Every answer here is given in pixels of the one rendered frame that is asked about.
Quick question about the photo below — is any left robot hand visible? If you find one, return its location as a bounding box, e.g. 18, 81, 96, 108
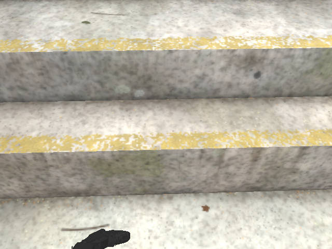
72, 229, 130, 249

